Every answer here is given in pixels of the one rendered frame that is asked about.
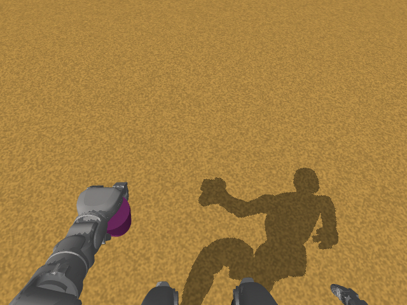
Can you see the right robot hand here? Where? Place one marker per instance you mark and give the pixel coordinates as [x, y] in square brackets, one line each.
[347, 296]

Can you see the left robot arm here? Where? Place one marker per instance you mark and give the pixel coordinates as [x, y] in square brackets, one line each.
[60, 280]

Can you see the left robot hand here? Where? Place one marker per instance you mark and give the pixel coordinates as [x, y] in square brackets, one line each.
[105, 201]

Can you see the cup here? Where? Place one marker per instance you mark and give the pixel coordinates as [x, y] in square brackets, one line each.
[120, 223]

